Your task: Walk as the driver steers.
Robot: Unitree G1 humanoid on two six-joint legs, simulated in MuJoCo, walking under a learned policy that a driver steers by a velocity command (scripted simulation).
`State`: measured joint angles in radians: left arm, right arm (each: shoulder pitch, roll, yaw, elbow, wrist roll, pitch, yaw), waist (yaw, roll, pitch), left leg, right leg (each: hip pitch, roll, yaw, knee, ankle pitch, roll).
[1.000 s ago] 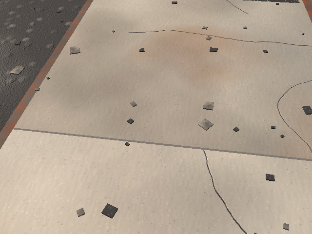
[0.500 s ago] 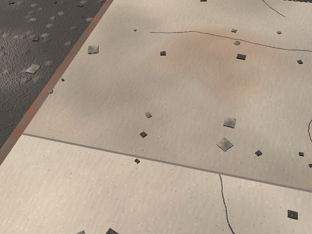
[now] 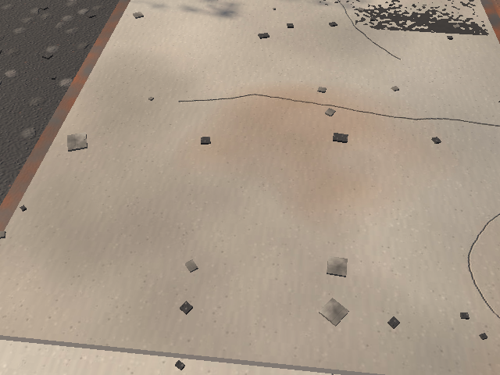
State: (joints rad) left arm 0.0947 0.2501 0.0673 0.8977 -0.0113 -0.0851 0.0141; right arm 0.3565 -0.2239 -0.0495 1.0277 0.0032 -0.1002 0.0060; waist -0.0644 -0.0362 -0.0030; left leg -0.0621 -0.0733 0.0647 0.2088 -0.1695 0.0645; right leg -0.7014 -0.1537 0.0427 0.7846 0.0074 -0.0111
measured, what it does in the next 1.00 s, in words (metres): walks ahead: right foot, then left foot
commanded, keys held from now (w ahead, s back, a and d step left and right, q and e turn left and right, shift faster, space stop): w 0.72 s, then w+e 0.28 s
